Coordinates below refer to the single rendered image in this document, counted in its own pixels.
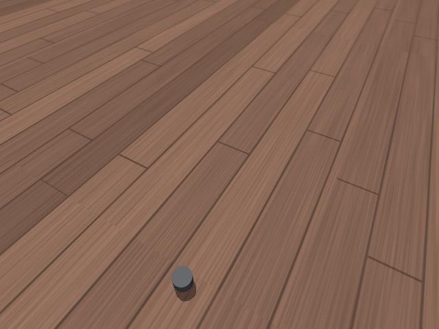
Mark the tin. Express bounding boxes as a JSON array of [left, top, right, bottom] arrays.
[[171, 266, 193, 292]]

